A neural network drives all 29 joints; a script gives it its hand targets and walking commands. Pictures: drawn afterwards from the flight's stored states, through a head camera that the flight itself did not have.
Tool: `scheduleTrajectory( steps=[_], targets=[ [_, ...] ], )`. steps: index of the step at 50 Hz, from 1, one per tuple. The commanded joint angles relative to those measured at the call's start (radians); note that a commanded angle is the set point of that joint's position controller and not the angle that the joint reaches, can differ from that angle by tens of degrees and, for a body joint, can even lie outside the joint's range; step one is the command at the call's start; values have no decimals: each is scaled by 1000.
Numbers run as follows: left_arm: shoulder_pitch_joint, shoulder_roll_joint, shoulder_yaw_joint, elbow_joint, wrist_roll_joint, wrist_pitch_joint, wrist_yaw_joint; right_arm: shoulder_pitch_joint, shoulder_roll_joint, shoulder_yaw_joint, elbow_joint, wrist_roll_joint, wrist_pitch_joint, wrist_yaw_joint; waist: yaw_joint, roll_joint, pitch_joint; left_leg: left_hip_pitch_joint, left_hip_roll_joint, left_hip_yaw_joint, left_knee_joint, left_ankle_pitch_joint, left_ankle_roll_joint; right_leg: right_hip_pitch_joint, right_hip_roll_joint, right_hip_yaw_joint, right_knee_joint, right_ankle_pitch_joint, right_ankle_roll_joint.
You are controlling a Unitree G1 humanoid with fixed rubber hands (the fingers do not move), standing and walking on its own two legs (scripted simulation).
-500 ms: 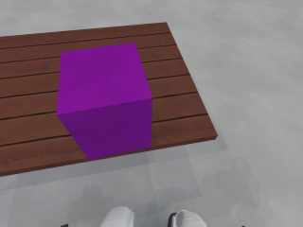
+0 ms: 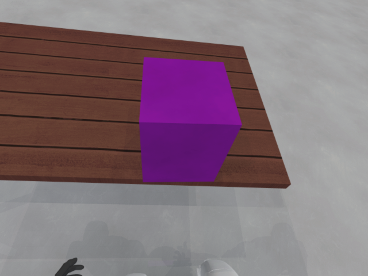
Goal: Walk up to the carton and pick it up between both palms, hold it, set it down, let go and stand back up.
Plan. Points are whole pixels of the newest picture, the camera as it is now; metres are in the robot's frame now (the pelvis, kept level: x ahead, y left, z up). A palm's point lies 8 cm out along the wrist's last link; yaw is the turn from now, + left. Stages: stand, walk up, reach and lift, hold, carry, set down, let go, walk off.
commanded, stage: walk up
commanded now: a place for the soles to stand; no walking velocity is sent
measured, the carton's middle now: (181, 124) +0.46 -0.02 +0.03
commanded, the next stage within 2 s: none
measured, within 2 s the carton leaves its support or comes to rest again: neither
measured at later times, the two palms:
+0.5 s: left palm out of the picture +0.04 +0.24 -0.13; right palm out of the picture +0.05 -0.27 -0.12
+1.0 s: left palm out of the picture +0.06 +0.24 -0.13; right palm out of the picture +0.11 -0.28 -0.13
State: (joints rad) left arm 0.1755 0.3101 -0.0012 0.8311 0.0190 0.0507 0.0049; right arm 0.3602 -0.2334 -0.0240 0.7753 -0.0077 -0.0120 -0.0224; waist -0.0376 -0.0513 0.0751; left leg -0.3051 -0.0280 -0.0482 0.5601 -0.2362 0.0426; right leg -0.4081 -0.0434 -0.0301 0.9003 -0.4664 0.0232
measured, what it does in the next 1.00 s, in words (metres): steps on the spot: right foot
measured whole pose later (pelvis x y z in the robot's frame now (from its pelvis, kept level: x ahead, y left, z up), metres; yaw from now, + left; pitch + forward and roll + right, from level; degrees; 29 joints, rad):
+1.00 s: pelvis +0.04 -0.03 +0.00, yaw +3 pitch +0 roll -1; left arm 0.24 0.28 -0.04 1.02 0.01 0.01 0.02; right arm 0.24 -0.25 0.05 0.95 -0.01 -0.02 -0.03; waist 0.00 0.00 0.04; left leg -0.26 -0.04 -0.11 0.55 -0.29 0.01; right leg -0.10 0.00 -0.09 0.45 -0.35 -0.01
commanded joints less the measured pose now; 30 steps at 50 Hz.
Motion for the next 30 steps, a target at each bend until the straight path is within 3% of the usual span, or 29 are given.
scheduleTrajectory(
  steps=[1,3,5,6,7,8,9,11,13,18,19,21,22,26,27,30],
  targets=[
    [75,0,-11,-2,-5,-13,-1,21,-135,-19,-42,-13,-14,-3,10,224,-124,102,221,-274,-203,30,89,107,12,28,-254,65,-2],
    [102,-3,-14,16,-9,-23,3,-2,-136,-14,-25,-7,-5,2,44,179,-80,5,207,-247,-188,6,67,248,20,20,-494,205,-17],
    [152,43,-8,46,-3,-45,10,4,-117,-6,-19,-4,-3,11,46,122,-86,-60,164,-219,-150,6,23,364,-69,101,-532,303,-40],
    [142,76,-4,43,4,-51,10,12,-92,2,-19,2,-4,18,21,57,-49,-83,121,-180,-127,-21,-3,338,-106,163,-555,277,-58],
    [127,76,-4,50,-1,-55,8,21,-72,13,-12,-5,-9,23,4,16,-31,-71,89,-139,-118,-31,-2,301,-135,195,-594,229,-70],
    [92,106,-1,60,-5,-49,0,33,-51,20,-1,-6,-9,24,-16,-12,-1,29,57,-92,-125,-47,-10,140,-141,199,-627,38,-103],
    [75,89,-2,68,2,-51,-8,9,-94,10,17,-10,-12,19,2,-19,52,80,60,-91,-114,-52,-11,53,-119,195,-649,-71,-95],
    [71,70,-14,64,-5,-58,-5,-14,-114,7,29,-8,-18,19,0,7,48,100,69,-115,-108,-24,9,58,-84,147,-647,-27,-73],
    [84,60,-19,76,-4,-63,-2,2,-108,12,45,-9,-26,19,9,-5,41,44,82,-131,-143,-7,18,133,-58,100,-592,79,-62],
    [118,48,-24,98,-2,-61,0,-14,-124,20,70,-6,-23,11,29,31,6,0,96,-153,-181,-54,23,208,-42,81,-549,95,-65],
    [127,47,-24,99,-6,-62,1,-22,-121,19,75,-4,-25,9,36,64,-3,10,95,-150,-181,-26,23,218,-49,87,-543,124,-68],
    [135,56,-21,116,-4,-60,-1,-36,-111,26,79,-3,-24,10,39,41,-16,17,88,-141,-163,-6,21,225,-48,75,-541,139,-68],
    [141,66,-22,118,-5,-60,1,-31,-117,25,80,-3,-26,8,34,75,-31,36,92,-143,-166,20,18,225,-54,81,-542,157,-72],
    [131,71,-23,126,1,-60,7,-19,-115,32,104,-2,-26,6,31,80,-47,49,97,-145,-143,132,21,246,-55,60,-528,208,-70],
    [127,79,-22,120,-1,-59,7,-26,-122,32,98,-9,-26,6,38,112,-53,48,98,-137,-132,175,23,250,-58,61,-521,233,-73],
    [145,83,-20,134,-3,-60,8,-31,-126,37,115,-8,-28,1,47,78,-77,74,105,-134,-105,303,20,292,-66,55,-516,357,-68]
  ],
)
